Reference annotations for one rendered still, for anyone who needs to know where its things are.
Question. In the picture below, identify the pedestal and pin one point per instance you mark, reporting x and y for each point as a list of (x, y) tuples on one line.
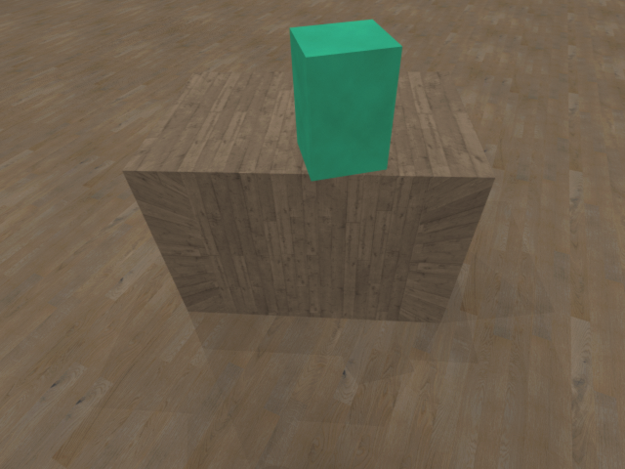
[(226, 194)]

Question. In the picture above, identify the carton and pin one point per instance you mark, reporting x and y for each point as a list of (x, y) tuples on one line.
[(345, 77)]

